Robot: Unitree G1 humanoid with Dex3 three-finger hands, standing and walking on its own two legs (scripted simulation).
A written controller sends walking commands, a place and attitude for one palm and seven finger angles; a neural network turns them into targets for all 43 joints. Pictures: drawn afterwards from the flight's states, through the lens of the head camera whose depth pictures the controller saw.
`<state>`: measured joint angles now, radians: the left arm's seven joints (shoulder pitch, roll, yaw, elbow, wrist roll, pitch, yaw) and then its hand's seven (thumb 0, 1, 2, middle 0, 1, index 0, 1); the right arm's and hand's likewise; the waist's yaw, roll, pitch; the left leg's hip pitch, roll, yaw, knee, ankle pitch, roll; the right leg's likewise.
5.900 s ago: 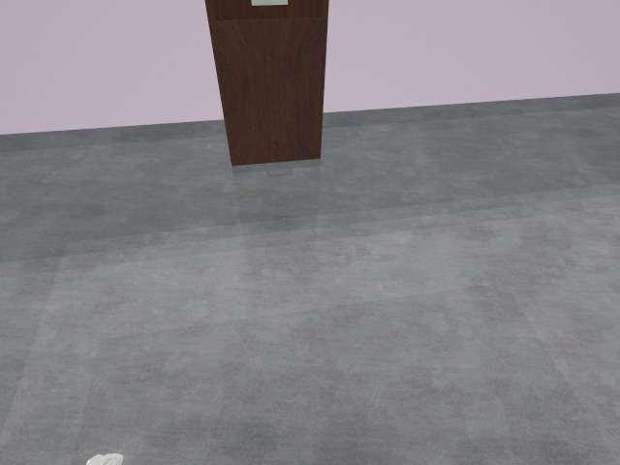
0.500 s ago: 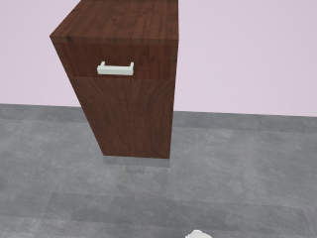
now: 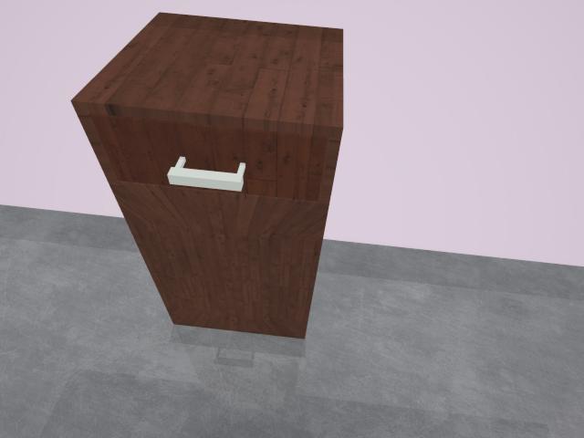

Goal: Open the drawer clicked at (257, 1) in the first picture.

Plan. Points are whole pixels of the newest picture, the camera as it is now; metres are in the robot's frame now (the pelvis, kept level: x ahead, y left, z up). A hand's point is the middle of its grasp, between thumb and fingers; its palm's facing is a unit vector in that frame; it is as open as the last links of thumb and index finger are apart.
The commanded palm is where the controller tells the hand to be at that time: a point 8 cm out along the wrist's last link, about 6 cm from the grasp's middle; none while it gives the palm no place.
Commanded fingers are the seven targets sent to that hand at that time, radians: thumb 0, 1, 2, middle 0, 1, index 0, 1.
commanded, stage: come to a stop and stand still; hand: left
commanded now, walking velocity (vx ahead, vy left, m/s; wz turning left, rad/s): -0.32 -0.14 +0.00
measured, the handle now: (209, 171) +0.56 +0.21 +0.02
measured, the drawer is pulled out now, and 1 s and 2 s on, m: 0.00 0.00 0.00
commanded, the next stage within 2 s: none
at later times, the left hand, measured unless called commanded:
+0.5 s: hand out of the picture +0.04 +0.14 -0.15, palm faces -0.01 -0.96 -0.28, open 7.4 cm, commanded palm none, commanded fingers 0.00 0.90 0.90 -0.20 -0.30 -0.20 -0.30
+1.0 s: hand out of the picture +0.01 +0.19 -0.18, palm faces +0.00 -0.97 -0.24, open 7.4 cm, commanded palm none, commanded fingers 0.00 0.90 0.90 -0.20 -0.30 -0.20 -0.30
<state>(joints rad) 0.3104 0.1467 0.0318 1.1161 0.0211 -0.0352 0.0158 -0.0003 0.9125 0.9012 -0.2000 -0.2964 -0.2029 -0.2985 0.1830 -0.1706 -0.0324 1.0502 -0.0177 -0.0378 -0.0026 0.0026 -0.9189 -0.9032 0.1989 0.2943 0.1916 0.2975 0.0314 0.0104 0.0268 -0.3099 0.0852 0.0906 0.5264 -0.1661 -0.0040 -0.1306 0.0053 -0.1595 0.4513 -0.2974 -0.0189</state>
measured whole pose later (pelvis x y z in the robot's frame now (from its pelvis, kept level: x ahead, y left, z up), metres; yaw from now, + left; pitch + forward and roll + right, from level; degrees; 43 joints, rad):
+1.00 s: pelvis -0.02 +0.00 -0.01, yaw -2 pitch -2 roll -1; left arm 0.27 0.19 0.00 1.03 0.02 0.02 0.04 0.00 0.90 0.90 -0.20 -0.30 -0.20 -0.30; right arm 0.24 -0.19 0.00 0.96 -0.01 0.00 -0.02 0.00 -0.93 -0.90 0.20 0.29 0.19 0.30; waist 0.02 0.02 0.02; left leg -0.19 0.00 0.07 0.59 -0.38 0.04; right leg -0.23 -0.08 -0.04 0.56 -0.30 0.04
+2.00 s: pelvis +0.00 -0.03 +0.00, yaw -3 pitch -1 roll +0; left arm 0.30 0.14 0.00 1.11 0.02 -0.01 0.04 0.01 0.92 0.90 -0.20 -0.30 -0.20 -0.30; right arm 0.28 -0.14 0.00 1.13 -0.01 -0.02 -0.03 0.00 -0.91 -0.90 0.20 0.29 0.19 0.30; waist 0.00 0.00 0.02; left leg -0.12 0.03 0.08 0.48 -0.35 0.00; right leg -0.19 -0.04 -0.03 0.50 -0.30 0.03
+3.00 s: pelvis -0.02 -0.03 +0.00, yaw -2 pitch -1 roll +0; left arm 0.33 0.12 0.00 1.12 0.02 -0.01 0.04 0.00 0.91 0.90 -0.20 -0.30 -0.20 -0.30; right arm 0.33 -0.10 0.01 1.14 -0.01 -0.03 -0.03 0.00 -0.91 -0.90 0.20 0.29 0.19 0.30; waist 0.01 -0.02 0.02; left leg -0.12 0.04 0.07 0.45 -0.30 -0.01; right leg -0.19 -0.04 -0.05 0.46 -0.25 0.02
